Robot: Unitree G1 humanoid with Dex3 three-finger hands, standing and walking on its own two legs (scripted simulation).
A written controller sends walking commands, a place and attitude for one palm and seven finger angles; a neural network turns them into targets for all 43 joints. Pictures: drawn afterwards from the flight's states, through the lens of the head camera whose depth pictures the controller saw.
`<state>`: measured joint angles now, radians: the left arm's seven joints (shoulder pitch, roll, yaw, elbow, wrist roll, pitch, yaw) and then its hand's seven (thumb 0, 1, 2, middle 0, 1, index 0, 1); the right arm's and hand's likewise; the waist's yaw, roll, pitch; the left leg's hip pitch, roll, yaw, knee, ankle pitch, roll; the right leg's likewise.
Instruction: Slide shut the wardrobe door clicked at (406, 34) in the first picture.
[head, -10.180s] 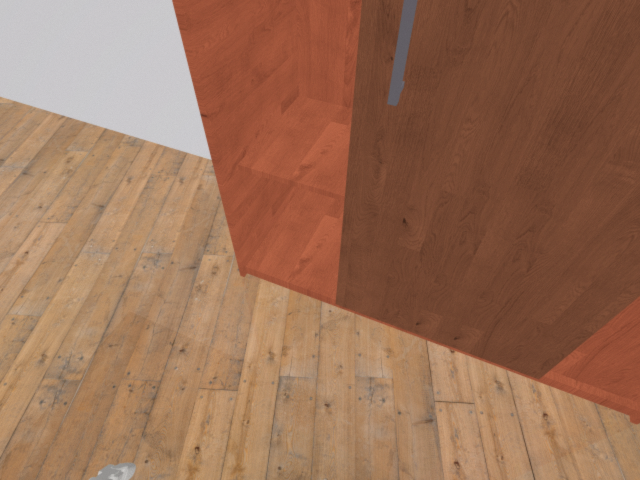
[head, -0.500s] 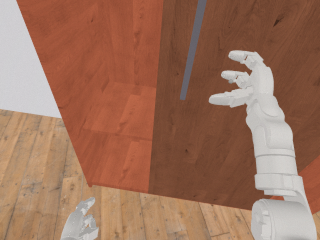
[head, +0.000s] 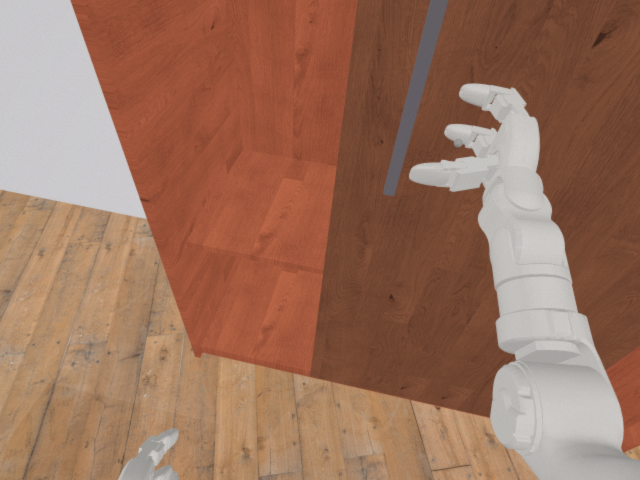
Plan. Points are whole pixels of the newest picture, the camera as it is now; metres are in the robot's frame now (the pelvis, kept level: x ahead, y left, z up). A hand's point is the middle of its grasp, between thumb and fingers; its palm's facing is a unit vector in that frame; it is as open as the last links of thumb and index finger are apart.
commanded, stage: move the hooked fingers beside the handle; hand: right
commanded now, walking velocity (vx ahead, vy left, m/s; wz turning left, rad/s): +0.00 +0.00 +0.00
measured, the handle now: (414, 88) +0.53 -0.06 +0.26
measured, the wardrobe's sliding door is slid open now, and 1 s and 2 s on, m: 0.37 0.37 0.37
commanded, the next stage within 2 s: feel for the door with the fingertips in 0.58 s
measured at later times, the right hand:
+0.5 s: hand (454, 140) +0.45 -0.11 +0.24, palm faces +0.12 +0.99 +0.02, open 14.0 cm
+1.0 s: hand (430, 141) +0.45 -0.08 +0.23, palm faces +0.09 +1.00 +0.02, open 14.0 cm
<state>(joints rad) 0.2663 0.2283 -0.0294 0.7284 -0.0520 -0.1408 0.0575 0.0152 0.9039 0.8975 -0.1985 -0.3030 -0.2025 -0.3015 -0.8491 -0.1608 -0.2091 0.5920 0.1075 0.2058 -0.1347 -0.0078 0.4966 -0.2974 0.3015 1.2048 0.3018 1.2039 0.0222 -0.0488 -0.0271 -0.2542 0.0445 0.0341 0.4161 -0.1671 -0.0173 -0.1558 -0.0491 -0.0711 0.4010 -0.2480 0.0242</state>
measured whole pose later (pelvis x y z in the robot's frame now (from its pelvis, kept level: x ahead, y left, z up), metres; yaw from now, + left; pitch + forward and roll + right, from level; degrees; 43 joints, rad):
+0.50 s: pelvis +0.00 +0.00 +0.00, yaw +0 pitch +1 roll +0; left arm 0.23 0.21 -0.04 0.71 -0.05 -0.15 0.06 0.01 0.90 0.90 -0.20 -0.30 -0.20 -0.30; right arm -0.90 -0.14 -0.19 0.65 0.10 0.19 -0.14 -0.01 0.50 -0.30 0.30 1.20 0.30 1.20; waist 0.01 -0.04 -0.03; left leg -0.26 0.05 0.04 0.42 -0.17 -0.02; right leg -0.17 -0.04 -0.07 0.41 -0.25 0.02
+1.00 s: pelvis +0.01 +0.00 +0.00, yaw -1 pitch +1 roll +0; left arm 0.23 0.21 -0.03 0.72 -0.04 -0.13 0.05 0.01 0.90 0.90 -0.20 -0.30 -0.20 -0.30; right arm -0.87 -0.07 -0.14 0.58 0.10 0.24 -0.19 -0.01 0.50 -0.30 0.30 1.20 0.30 1.20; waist 0.01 -0.05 -0.04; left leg -0.25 0.05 0.04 0.41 -0.18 -0.02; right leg -0.16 -0.04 -0.06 0.41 -0.26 0.02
